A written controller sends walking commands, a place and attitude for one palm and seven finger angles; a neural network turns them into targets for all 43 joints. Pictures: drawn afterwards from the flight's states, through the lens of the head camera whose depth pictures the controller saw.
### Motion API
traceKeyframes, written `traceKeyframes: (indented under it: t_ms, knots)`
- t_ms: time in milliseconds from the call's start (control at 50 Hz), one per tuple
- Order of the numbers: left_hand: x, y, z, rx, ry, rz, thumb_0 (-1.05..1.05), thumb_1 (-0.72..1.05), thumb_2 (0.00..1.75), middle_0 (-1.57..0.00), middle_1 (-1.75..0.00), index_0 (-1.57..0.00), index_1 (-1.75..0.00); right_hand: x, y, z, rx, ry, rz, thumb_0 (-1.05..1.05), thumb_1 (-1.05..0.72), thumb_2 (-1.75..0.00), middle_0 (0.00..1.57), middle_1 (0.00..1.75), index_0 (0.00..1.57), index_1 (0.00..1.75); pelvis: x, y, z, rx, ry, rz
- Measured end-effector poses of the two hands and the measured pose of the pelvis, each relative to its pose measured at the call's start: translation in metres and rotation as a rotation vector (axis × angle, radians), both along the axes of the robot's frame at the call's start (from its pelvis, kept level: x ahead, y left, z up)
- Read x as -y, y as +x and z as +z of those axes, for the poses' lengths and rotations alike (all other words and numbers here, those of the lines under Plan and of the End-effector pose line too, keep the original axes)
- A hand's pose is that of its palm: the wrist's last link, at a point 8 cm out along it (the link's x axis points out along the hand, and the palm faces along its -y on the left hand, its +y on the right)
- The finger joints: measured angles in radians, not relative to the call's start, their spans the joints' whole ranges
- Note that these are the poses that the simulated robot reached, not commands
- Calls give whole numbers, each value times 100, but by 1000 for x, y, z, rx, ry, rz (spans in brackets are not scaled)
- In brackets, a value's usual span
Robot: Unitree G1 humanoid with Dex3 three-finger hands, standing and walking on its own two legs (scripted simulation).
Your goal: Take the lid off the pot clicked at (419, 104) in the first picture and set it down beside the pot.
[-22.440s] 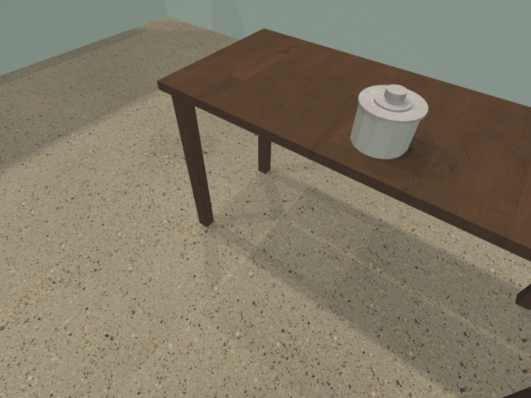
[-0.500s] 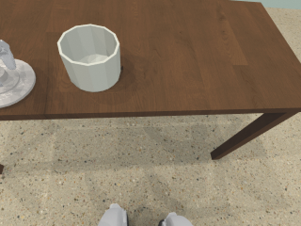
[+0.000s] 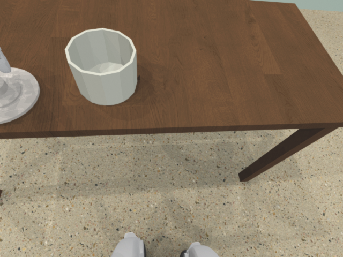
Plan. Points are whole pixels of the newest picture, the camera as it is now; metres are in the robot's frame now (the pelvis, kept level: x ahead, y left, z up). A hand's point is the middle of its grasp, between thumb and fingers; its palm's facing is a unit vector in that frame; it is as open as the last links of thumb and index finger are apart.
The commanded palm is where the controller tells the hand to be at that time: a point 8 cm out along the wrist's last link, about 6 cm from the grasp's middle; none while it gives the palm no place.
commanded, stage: raise the empty hand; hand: left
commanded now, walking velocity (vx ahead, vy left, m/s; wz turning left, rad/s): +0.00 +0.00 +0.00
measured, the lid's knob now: out of the picture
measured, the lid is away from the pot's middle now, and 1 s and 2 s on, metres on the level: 0.24 0.24 0.24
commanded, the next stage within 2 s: draw the hand back to the body in 1.32 s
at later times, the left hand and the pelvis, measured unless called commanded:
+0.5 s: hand out of the picture +0.47 +0.37 +0.13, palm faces -0.41 -0.16 -0.90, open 11.0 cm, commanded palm +0.51 +0.36 +0.20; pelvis +0.00 +0.01 +0.01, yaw +0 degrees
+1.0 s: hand out of the picture +0.47 +0.36 +0.18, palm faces -0.36 -0.14 -0.92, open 11.0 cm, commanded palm +0.51 +0.35 +0.26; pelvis +0.01 +0.01 +0.02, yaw +1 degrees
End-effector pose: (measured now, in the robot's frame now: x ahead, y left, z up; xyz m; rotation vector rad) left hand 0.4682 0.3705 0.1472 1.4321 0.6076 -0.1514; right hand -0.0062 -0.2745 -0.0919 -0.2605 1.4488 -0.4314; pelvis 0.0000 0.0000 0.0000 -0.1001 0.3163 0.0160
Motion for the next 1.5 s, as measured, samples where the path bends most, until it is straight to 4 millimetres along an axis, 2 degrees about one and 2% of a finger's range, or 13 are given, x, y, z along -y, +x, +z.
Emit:
traceKeyframes:
  t_ms: [80, 160, 340, 560, 800, 1080, 1260, 1380, 1500]
  knots:
    - [-2, 1, -4, -7, -3, 2, 0, 3, 58, -34, -91, -34, -91, 1, 3, 2, 9, -12, 8, 0, -90, -90, 21, 30, 21, 30, -1, -1, 0, 0, -2, 2]
    - [-2, 3, 1, 13, 6, -15, 0, 3, 58, -34, -91, -34, -91, 1, 5, 4, 14, -22, 11, 0, -90, -90, 21, 30, 21, 30, -3, 0, 0, -4, -6, 2]
    - [-3, 6, 29, 48, 11, -7, 0, 3, 58, -34, -91, -34, -91, -7, 10, 4, 39, -5, 11, 0, -90, -90, 21, 30, 20, 30, -8, 2, 3, 9, -5, 2]
    - [-4, 4, 47, 47, 9, 13, 0, 3, 58, -34, -91, -34, -91, -16, 12, 3, 56, 26, 11, 0, -90, -90, 21, 30, 21, 30, -12, 3, 7, 30, 1, 3]
    - [-1, 4, 72, 67, 26, 20, 0, 3, 58, -34, -91, -34, -91, -12, 12, 10, 62, 19, 23, 0, -90, -90, 21, 30, 21, 30, -13, 4, 12, 51, 7, 9]
    - [8, 8, 103, 97, 37, 34, 0, 3, 58, -34, -91, -34, -91, -10, 21, 12, 92, 35, 31, 0, -91, -90, 20, 30, 20, 30, -11, 8, 18, 68, 16, 12]
    - [2, 7, 124, 116, 39, 87, 0, 3, 58, -34, -91, -34, -91, -8, 26, 13, 96, 51, 25, 0, -91, -90, 20, 30, 20, 30, -6, 12, 21, 74, 24, 12]
    - [0, 7, 121, 84, 49, 124, 0, 3, 58, -34, -91, -34, -91, -4, 27, 13, 79, 59, 31, 0, -91, -90, 20, 30, 20, 30, -3, 14, 23, 77, 29, 15]
    - [9, 11, 119, 92, 53, 95, 0, 3, 58, -34, -91, -34, -91, 3, 29, 15, 70, 54, 35, 0, -91, -90, 20, 30, 20, 30, 2, 17, 25, 72, 33, 18]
